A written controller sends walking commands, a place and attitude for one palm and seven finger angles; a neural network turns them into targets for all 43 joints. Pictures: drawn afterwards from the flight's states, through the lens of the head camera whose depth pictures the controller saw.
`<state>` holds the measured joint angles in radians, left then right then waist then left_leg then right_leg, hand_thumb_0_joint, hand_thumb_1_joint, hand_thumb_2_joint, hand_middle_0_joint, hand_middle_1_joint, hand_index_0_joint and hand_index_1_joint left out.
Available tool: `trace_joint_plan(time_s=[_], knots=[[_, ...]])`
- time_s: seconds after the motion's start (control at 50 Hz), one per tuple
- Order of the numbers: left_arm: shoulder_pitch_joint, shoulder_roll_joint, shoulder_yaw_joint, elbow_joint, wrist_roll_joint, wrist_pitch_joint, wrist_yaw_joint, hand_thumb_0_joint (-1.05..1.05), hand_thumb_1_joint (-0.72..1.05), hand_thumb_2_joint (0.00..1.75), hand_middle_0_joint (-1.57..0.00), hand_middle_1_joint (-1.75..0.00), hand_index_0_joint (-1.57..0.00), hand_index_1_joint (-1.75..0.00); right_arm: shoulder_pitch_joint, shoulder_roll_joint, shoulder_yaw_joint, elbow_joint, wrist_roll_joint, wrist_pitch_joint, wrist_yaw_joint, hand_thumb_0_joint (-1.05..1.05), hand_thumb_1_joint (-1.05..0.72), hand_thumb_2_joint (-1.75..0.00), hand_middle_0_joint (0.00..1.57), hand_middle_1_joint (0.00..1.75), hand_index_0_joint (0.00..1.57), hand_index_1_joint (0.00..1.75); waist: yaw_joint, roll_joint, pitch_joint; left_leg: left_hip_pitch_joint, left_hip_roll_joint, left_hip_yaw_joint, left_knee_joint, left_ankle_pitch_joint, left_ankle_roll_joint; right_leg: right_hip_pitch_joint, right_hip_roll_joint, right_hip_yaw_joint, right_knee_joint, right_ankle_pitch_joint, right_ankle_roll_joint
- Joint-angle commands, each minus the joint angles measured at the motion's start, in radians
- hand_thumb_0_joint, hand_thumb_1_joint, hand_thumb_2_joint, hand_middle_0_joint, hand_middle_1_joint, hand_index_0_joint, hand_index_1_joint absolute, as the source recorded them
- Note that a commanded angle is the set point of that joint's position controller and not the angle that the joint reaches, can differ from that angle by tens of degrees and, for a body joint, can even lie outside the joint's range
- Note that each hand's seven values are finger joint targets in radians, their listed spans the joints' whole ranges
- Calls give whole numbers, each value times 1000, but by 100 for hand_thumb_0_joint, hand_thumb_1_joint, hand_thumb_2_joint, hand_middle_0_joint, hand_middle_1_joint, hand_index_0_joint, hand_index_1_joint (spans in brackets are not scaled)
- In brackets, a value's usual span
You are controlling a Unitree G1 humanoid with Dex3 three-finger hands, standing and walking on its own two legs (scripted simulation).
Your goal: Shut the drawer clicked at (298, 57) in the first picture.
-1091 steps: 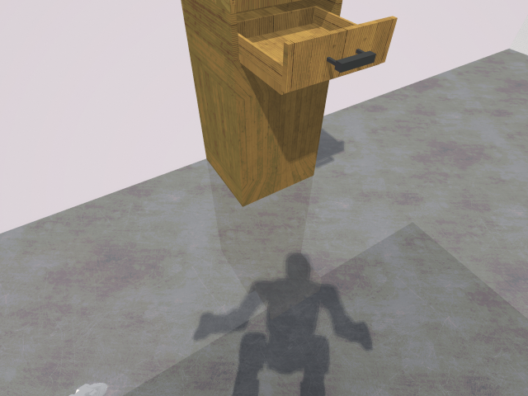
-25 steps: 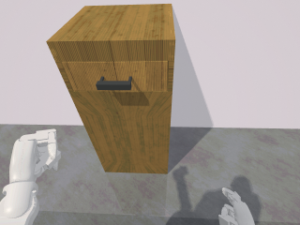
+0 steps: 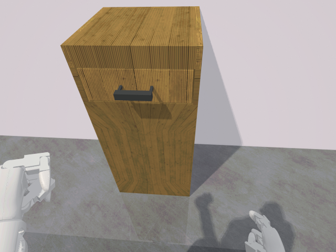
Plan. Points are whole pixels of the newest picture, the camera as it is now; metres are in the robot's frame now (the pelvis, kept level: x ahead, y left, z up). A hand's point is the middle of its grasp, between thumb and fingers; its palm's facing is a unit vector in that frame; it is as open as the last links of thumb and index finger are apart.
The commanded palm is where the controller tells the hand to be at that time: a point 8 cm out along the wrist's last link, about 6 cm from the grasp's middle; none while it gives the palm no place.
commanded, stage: step back with the hand held close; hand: left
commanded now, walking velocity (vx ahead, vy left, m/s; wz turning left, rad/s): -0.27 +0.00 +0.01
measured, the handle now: (134, 91) +0.61 +0.20 +0.06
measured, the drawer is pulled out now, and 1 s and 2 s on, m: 0.00 0.00 0.00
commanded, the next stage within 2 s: stop stepping back and stand still in 1.12 s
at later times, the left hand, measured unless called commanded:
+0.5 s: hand (25, 207) +0.14 +0.26 +0.15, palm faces +0.31 -0.82 -0.49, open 3.2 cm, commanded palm +0.08 +0.30 +0.17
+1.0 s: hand out of the picture +0.04 +0.28 +0.16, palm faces +0.41 -0.81 -0.42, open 3.2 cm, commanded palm -0.03 +0.32 +0.17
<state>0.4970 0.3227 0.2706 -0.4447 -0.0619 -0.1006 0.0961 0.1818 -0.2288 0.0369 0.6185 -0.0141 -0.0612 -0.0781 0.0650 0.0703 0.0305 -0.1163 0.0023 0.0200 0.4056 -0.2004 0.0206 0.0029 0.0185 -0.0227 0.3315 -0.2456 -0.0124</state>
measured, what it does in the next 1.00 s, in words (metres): shifts its weight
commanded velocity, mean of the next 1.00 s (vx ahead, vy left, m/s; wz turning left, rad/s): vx -0.31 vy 0.00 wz -0.02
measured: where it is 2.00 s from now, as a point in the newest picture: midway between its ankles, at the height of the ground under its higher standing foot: outside the picture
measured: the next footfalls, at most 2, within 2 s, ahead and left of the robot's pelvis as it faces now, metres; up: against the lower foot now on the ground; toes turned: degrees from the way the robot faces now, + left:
right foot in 1.24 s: -0.30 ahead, -0.11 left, +0.00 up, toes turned -1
left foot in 1.36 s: -0.09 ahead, +0.10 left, +0.00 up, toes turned +0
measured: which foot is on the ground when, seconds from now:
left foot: down 0.00-1.00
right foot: down 0.00-0.96, up 0.98-1.00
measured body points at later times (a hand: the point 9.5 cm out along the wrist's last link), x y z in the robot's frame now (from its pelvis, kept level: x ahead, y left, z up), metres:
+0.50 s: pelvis -0.05 +0.02 +0.00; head -0.03 +0.02 +0.44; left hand +0.12 +0.30 +0.18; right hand +0.13 -0.22 -0.09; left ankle +0.02 +0.11 -0.74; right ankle -0.03 -0.11 -0.74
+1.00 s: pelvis -0.15 +0.04 -0.02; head -0.14 +0.06 +0.43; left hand +0.01 +0.32 +0.18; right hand +0.05 -0.20 -0.09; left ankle -0.02 +0.11 -0.75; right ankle -0.08 -0.10 -0.73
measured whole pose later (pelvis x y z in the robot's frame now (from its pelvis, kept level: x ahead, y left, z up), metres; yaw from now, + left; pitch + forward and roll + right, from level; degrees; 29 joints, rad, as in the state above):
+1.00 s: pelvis -0.15 +0.04 -0.02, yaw +3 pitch -2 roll -4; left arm 0.55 0.40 0.36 -0.58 -0.02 -0.28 0.13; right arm 0.17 -0.22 -0.02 0.60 -0.01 -0.06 -0.08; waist 0.01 0.01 0.05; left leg -0.44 -0.02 0.00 0.57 -0.09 0.08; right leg -0.37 0.07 0.05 0.65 -0.27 0.03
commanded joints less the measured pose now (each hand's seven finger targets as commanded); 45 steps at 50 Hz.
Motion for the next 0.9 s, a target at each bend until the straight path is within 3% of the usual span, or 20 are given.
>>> trace_joint_plan(time_s=[0.0,0.02,0.08,0.16,0.24,0.28,0.38,0.44,0.54,0.64,0.68,0.72,0.76,0.8,0.84,0.86,0.88], knots=[[17,208,183,-192,-3,-107,8,0,90,90,-140,-160,-140,-160,-141,-112,-48,-186,5,-2,0,0,-90,-90,20,30,20,30,-36,-51,-11,25,15,-47,2,169,38,-229,-70,67,-98,251,5],[43,181,157,-178,-3,-100,1,0,90,90,-140,-160,-140,-160,-132,-118,-54,-197,7,14,7,0,-90,-90,20,30,20,30,-40,-68,-28,35,21,-46,3,206,36,-228,-69,53,-87,260,12],[102,176,155,-176,-6,-111,-3,0,90,90,-140,-160,-140,-160,-128,-119,-69,-206,12,40,7,0,-90,-90,20,30,20,30,-48,-42,-98,51,31,-33,-4,288,37,-221,-68,28,-58,292,28],[125,230,196,-240,-12,-122,6,0,90,90,-140,-160,-140,-160,-128,-122,-83,-230,21,62,3,0,-90,-90,20,30,20,30,-46,-51,-186,63,42,-33,-3,390,38,-195,-55,12,-14,340,38],[144,250,218,-278,-17,-134,18,0,90,90,-140,-160,-140,-160,-115,-115,-91,-246,29,71,0,0,-90,-90,20,30,20,30,-47,-68,-213,34,50,-38,1,393,40,-191,-50,16,16,343,43],[143,253,216,-295,-17,-137,24,0,90,90,-140,-160,-140,-160,-112,-117,-91,-249,29,69,-5,0,-90,-90,20,30,20,30,-49,-40,-205,8,51,-44,-5,370,39,-189,-47,18,25,323,42],[149,239,207,-284,-11,-152,34,0,90,90,-140,-160,-140,-160,-101,-125,-96,-243,28,50,-8,0,-90,-90,20,30,20,30,-56,-8,-165,-79,62,-66,-44,189,44,-199,-39,26,31,197,40],[134,229,194,-271,-4,-167,38,0,90,90,-140,-160,-140,-160,-99,-133,-99,-243,31,37,-7,0,-90,-90,20,30,20,30,-65,-16,-113,-162,67,-83,-74,-27,49,-212,-37,38,16,84,36],[126,230,212,-279,17,-199,45,0,90,90,-140,-160,-140,-160,-100,-145,-100,-252,29,10,-8,0,-90,-90,20,30,20,30,-63,11,-72,-371,105,-154,-153,-318,76,-125,-5,45,82,-50,37],[120,236,242,-332,46,-215,46,0,90,90,-140,-160,-140,-160,-97,-153,-103,-262,25,-25,-12,0,-90,-90,20,30,20,30,-48,116,-103,-598,173,-231,-240,-514,116,56,50,39,302,20,39],[137,246,258,-344,43,-218,45,0,90,90,-140,-160,-140,-160,-92,-140,-103,-258,24,-39,-11,0,-90,-90,20,30,20,30,-49,81,-121,-575,161,-219,-194,-470,112,35,41,63,285,47,33],[159,248,258,-341,27,-225,42,0,90,90,-140,-160,-140,-160,-82,-128,-104,-249,23,-47,-4,0,-90,-90,20,30,20,30,-58,7,-103,-469,105,-171,-86,-361,84,-99,2,137,168,48,10],[132,264,257,-355,6,-232,45,0,90,90,-140,-160,-140,-160,-58,-116,-109,-210,22,-45,6,0,-90,-90,20,30,20,30,-70,-175,-156,-190,21,-71,161,-165,23,-366,-117,258,-11,-9,-31],[92,238,211,-343,6,-227,54,0,90,90,-140,-160,-140,-160,-50,-105,-113,-185,21,-38,8,0,-90,-90,20,30,20,30,-83,-239,-140,-63,-9,-47,339,-119,-6,-540,-224,305,-88,-48,-86],[55,243,203,-332,14,-221,61,0,90,90,-140,-160,-140,-160,-61,-98,-108,-174,14,-35,3,0,-90,-90,20,30,20,30,-93,-205,-117,-59,-6,-45,321,-84,-8,-557,-221,273,-66,-2,-82],[30,242,195,-348,18,-219,61,0,90,90,-140,-160,-140,-160,-64,-106,-107,-170,11,-36,-1,0,-90,-90,20,30,20,30,-98,-167,-106,-49,3,-56,244,-53,-4,-553,-187,240,-29,35,-64],[36,248,205,-335,19,-218,64,0,90,90,-140,-160,-140,-160,-75,-109,-106,-168,11,-36,-9,0,-90,-90,20,30,20,30,-93,-112,-79,-67,33,-93,131,-25,10,-538,-124,193,23,28,-31]])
